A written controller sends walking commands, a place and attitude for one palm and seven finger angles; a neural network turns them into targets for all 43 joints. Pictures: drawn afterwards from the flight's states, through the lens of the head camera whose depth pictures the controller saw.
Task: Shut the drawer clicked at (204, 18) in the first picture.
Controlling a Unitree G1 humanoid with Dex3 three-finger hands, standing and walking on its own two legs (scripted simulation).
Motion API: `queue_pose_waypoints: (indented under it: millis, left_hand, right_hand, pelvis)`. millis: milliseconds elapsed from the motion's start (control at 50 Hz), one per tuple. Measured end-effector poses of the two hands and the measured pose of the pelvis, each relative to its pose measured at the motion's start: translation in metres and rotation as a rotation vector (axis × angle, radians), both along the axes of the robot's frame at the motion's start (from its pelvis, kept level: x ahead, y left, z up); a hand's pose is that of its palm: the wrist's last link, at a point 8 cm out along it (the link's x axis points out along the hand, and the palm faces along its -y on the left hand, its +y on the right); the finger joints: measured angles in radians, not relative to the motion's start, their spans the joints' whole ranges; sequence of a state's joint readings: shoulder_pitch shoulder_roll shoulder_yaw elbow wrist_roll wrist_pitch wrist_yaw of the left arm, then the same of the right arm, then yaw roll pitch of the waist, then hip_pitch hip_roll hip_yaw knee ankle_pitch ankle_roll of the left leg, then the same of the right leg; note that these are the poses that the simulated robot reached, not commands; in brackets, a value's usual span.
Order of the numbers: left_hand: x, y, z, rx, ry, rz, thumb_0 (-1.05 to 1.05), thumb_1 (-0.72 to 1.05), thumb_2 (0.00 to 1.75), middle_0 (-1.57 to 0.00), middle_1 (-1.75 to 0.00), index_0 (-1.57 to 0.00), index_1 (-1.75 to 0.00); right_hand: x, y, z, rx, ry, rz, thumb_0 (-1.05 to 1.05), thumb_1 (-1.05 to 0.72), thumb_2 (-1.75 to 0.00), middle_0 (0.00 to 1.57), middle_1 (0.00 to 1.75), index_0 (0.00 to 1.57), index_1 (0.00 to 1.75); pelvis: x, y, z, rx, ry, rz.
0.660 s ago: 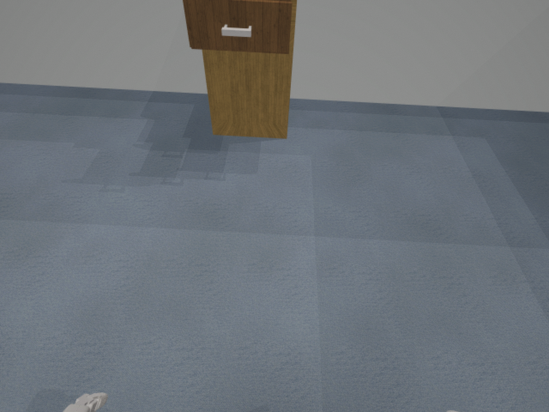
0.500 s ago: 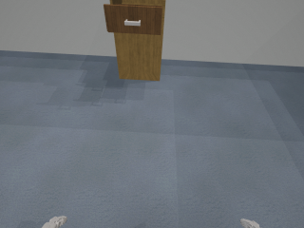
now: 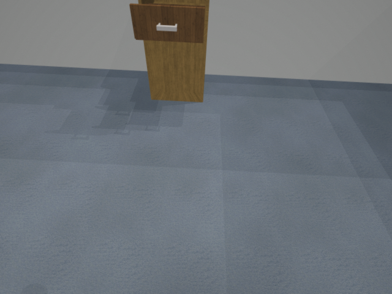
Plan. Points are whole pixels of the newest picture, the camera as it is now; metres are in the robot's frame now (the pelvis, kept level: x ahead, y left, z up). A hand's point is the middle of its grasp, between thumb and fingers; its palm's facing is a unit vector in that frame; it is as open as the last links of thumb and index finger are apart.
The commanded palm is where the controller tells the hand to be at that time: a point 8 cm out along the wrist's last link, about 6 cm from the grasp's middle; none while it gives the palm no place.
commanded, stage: stand and wait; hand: left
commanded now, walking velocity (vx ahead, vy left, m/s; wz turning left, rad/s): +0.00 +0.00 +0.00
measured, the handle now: (167, 26) +1.41 +0.23 -0.03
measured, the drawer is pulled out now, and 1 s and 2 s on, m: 0.30 0.30 0.30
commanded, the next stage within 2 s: look at it before walking up in 0.20 s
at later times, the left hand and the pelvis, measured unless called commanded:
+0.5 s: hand out of the picture +0.07 +0.24 -0.16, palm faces -0.04 -0.95 -0.32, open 7.4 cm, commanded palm none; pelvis -0.01 +0.00 +0.00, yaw +0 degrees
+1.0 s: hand out of the picture +0.06 +0.23 -0.16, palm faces -0.03 -0.95 -0.31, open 7.4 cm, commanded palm none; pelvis +0.00 +0.00 +0.00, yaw +0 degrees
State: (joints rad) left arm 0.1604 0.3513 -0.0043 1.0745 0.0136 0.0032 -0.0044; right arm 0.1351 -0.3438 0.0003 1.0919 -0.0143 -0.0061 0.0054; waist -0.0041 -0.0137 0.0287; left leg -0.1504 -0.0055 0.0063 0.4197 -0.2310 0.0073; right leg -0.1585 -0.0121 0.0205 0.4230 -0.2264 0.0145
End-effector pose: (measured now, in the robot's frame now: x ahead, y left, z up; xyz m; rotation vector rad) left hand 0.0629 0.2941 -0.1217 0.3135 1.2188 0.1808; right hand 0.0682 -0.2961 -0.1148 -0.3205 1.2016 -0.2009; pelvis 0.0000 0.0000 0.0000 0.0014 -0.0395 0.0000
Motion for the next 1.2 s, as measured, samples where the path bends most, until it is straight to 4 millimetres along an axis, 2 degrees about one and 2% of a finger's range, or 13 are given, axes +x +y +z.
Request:
queue_pose_waypoints:
  millis: [160, 380, 700, 940, 1080, 1200]
  left_hand:
    - [-0.001, -0.003, 0.002, 0.0, -0.011, -0.008, 0.01, 0.9, 0.89, -0.2, -0.3, -0.2, -0.3]
    - [0.0, -0.008, 0.003, -0.006, -0.023, -0.017, 0.01, 0.9, 0.89, -0.2, -0.3, -0.2, -0.3]
    - [-0.008, -0.008, 0.0, -0.009, 0.007, -0.006, 0.01, 0.9, 0.89, -0.2, -0.3, -0.2, -0.3]
    - [-0.003, -0.008, 0.001, -0.005, 0.0, 0.0, 0.01, 0.9, 0.89, -0.2, -0.3, -0.2, -0.3]
    - [-0.019, -0.028, -0.017, -0.077, 0.059, 0.033, 0.0, 0.9, 0.89, -0.2, -0.3, -0.2, -0.3]
    - [-0.044, -0.042, -0.042, -0.165, 0.171, 0.109, 0.0, 0.9, 0.89, -0.2, -0.3, -0.2, -0.3]
  right_hand:
    - [-0.013, 0.0, -0.002, 0.011, 0.014, -0.008, 0.01, -0.9, -0.9, 0.2, 0.3, 0.2, 0.3]
    - [-0.017, 0.003, -0.004, 0.025, 0.011, -0.009, 0.01, -0.9, -0.9, 0.2, 0.3, 0.2, 0.3]
    - [-0.013, 0.002, -0.002, 0.019, 0.017, -0.005, 0.01, -0.9, -0.9, 0.2, 0.3, 0.2, 0.3]
    - [-0.002, 0.003, -0.001, 0.018, 0.0, 0.001, 0.01, -0.9, -0.9, 0.2, 0.3, 0.2, 0.3]
    - [-0.015, 0.027, -0.018, 0.071, 0.064, -0.013, 0.01, -0.9, -0.9, 0.2, 0.3, 0.2, 0.3]
    - [-0.029, 0.062, -0.031, 0.107, 0.158, -0.058, 0.01, -0.9, -0.9, 0.2, 0.3, 0.2, 0.3]
  pelvis:
    - [-0.007, -0.002, 0.001, 0.001, -0.001, -0.001]
    - [-0.012, -0.003, 0.001, 0.001, 0.002, -0.002]
    - [-0.009, -0.004, 0.002, 0.001, 0.006, -0.001]
    - [-0.005, -0.004, 0.002, 0.0, 0.005, -0.002]
    - [0.015, -0.001, -0.004, -0.009, 0.024, -0.002]
    - [0.048, 0.014, -0.015, -0.027, 0.028, 0.008]
